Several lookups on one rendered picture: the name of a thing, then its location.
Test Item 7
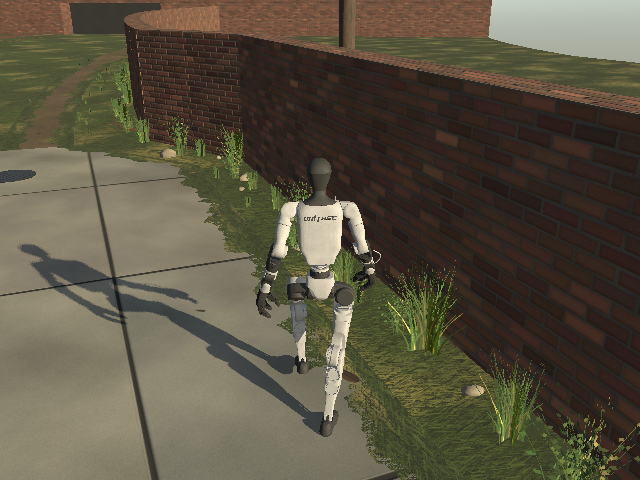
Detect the right robot hand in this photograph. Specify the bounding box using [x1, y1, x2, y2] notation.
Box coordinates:
[353, 269, 376, 291]

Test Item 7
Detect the left robot hand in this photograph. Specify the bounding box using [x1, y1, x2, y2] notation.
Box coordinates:
[256, 289, 280, 318]

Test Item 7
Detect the right robot forearm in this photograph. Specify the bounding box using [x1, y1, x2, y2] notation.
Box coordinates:
[358, 239, 375, 275]

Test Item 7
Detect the left robot upper arm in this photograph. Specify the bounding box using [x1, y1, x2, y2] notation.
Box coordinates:
[272, 201, 299, 259]

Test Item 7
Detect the robot left foot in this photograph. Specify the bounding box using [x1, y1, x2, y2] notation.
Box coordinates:
[295, 355, 309, 374]

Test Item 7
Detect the right robot upper arm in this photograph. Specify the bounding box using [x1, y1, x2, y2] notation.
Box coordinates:
[340, 201, 369, 255]

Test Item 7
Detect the left robot forearm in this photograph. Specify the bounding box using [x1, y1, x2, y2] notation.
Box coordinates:
[259, 243, 281, 293]

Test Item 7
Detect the robot head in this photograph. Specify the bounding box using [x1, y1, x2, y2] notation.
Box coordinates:
[302, 158, 337, 206]

